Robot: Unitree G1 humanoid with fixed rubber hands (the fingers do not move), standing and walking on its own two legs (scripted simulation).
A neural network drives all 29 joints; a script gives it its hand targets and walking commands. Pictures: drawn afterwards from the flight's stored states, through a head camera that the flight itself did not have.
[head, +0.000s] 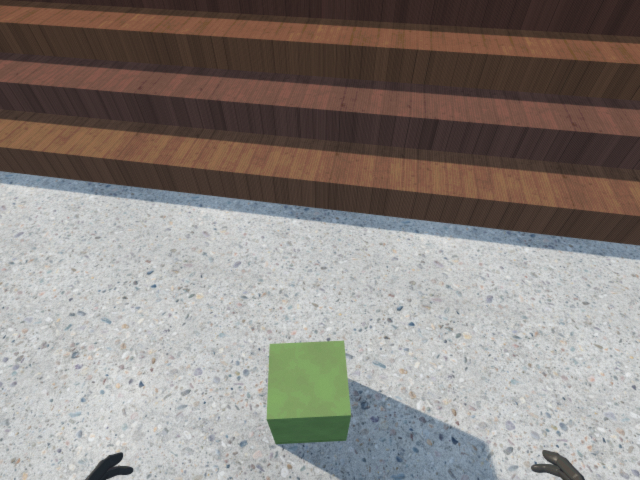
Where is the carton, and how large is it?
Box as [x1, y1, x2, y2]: [267, 341, 350, 443]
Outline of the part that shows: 343,341 270,344 267,421 275,443 345,440 350,418 350,408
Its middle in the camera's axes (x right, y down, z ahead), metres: -0.03 +0.44 +1.11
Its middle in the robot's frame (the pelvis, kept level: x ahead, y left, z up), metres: +0.44 +0.05 -0.66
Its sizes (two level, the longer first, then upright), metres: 0.210 0.200 0.250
